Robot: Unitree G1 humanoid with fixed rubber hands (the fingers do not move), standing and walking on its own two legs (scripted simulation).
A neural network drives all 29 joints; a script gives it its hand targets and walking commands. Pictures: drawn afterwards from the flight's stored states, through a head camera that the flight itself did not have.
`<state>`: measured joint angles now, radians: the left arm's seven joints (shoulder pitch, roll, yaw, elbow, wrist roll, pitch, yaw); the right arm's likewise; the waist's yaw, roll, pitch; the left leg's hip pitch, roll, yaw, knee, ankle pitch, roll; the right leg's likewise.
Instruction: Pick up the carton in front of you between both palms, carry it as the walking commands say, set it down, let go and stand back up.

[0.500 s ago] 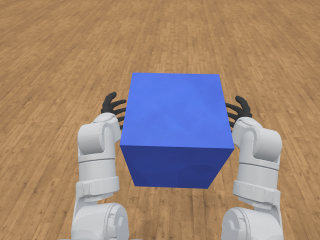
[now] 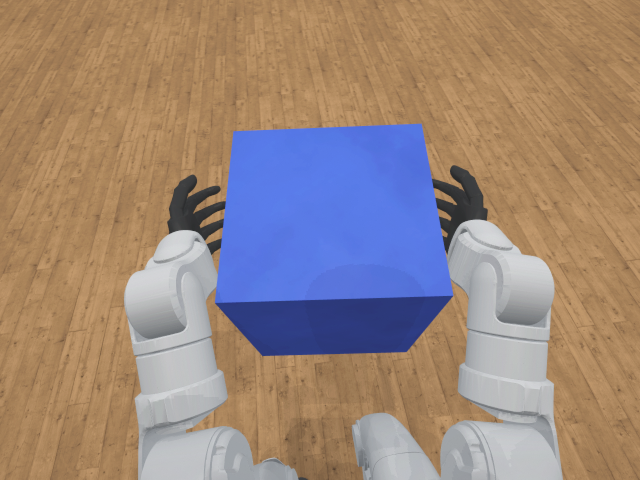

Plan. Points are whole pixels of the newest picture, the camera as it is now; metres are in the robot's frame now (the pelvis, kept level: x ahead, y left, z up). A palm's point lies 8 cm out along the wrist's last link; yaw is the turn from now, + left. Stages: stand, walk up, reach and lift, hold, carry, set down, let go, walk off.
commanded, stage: carry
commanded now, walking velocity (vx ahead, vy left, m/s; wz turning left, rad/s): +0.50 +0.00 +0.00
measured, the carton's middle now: (331, 255) +0.36 -0.03 +0.06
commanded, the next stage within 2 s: none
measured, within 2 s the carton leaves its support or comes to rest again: neither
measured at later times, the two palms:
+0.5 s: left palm (199, 78) +0.63 +0.13 +0.16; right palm (402, 58) +0.65 -0.18 +0.16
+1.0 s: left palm (190, 41) +0.85 +0.18 +0.11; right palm (346, 26) +0.86 -0.12 +0.12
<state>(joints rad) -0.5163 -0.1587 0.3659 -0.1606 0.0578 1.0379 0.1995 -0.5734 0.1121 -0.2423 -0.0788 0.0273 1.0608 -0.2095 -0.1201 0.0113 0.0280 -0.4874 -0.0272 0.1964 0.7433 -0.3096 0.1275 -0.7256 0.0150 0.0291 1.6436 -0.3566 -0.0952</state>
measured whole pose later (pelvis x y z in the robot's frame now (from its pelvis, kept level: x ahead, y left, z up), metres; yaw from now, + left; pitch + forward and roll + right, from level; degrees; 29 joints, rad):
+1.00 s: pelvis +0.60 +0.02 +0.03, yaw +0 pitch +4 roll +0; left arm -0.03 -0.13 0.08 -0.42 0.01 1.12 0.15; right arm -0.05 0.13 -0.07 -0.41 -0.01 1.12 -0.16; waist 0.01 -0.01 -0.09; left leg -0.35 0.03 0.23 0.43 -0.15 0.08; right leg -0.34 -0.05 -0.07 1.07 -0.41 0.00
